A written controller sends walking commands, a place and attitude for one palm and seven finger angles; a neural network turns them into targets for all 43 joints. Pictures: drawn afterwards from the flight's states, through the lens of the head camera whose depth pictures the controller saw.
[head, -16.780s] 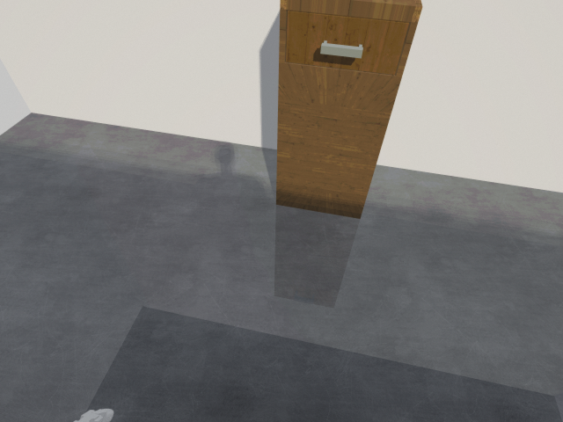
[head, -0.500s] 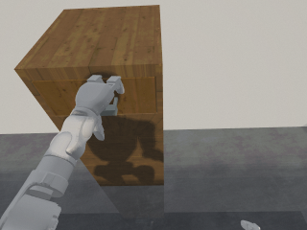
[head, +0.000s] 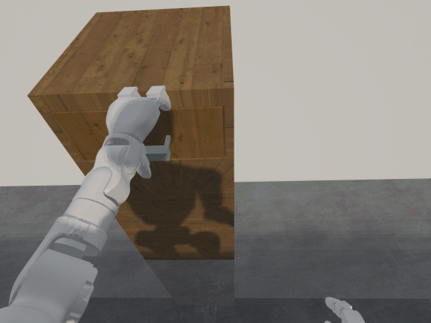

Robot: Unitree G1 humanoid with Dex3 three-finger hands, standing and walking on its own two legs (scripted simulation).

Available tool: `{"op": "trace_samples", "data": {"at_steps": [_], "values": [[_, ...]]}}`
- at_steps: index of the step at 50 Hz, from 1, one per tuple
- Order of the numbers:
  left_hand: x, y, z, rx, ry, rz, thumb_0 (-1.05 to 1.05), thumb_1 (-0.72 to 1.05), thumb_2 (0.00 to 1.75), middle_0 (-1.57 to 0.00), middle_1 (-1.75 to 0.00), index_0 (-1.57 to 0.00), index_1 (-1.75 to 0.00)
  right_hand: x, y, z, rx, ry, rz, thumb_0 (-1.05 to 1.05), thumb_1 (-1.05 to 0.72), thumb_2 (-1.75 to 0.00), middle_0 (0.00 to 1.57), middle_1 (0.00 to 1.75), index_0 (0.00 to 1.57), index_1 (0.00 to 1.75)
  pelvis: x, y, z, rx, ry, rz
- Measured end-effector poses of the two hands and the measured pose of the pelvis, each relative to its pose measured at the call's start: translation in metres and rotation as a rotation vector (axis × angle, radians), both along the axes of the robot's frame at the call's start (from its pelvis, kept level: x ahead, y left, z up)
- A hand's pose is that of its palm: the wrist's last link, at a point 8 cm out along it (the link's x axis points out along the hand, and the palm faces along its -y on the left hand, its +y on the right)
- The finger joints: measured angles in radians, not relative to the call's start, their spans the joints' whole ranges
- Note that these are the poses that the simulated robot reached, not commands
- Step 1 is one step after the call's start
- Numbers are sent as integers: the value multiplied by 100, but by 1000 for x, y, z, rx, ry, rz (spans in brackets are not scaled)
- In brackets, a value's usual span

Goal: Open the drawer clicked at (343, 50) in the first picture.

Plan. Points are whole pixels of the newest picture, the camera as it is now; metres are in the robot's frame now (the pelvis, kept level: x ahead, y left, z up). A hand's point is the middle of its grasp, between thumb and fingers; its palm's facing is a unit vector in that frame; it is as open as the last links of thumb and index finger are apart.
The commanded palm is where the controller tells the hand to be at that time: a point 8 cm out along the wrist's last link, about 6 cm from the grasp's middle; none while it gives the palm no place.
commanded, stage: move the hooked fingers above the handle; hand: left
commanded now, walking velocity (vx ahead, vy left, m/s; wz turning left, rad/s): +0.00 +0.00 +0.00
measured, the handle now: (142, 146) +0.48 +0.20 +0.05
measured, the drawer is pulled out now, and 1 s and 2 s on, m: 0.00 0.00 0.00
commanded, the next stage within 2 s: lower the fingers behind the handle in 1.20 s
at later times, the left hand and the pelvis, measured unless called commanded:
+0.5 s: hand (138, 148) +0.41 +0.18 +0.11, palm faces +0.07 -0.06 -1.00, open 13.9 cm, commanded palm +0.40 +0.20 +0.17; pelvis +0.00 -0.01 +0.00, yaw +2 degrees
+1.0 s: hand (133, 147) +0.42 +0.19 +0.11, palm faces +0.08 -0.05 -1.00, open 13.8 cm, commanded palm +0.40 +0.21 +0.17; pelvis +0.01 +0.00 +0.00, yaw +0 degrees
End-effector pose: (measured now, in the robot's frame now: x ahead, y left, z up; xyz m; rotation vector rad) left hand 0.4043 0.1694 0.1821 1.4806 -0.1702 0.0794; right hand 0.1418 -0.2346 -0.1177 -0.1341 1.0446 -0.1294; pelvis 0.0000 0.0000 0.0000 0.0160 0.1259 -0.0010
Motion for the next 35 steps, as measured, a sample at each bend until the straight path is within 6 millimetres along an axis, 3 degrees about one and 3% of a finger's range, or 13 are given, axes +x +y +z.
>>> {"op": "trace_samples", "data": {"at_steps": [8,13,16,20,23,30,35], "values": [[6,-4,5,24,76,122,0,-49,30,-37,-127,-33,-127,-18,1,1,32,46,-24,1,-91,-90,20,30,21,30,1,-6,4,2,-7,-13],[1,23,-32,47,284,205,0,-49,30,-34,-123,-32,-124,-27,-15,9,-4,17,-64,1,-91,-90,20,30,21,30,-1,-12,5,3,-22,-15],[-12,31,-50,40,334,150,0,-49,30,-32,-121,-32,-123,-33,-29,11,-50,27,-68,1,-91,-90,20,30,21,30,-2,-14,4,1,-22,-7],[-27,22,-34,55,210,-8,-1,-49,30,-30,-120,-30,-120,-38,-43,7,-101,59,-54,1,-91,-90,20,30,20,30,-1,-13,3,-5,-16,16],[-27,13,-19,48,112,-51,-1,-49,30,-30,-120,-31,-120,-37,-44,1,-96,78,-46,1,-91,-90,20,30,20,30,-1,-11,2,-7,-13,31],[5,30,-23,40,145,153,0,-50,30,-31,-120,-31,-120,-29,-29,-3,-32,66,-53,1,-91,-90,20,30,20,30,0,-12,2,0,12,8],[6,27,-18,43,180,143,-1,-49,30,-32,-120,-35,-125,-25,-20,-2,-6,60,-52,1,-91,-90,20,30,20,30,6,-11,3,-2,15,8]]}}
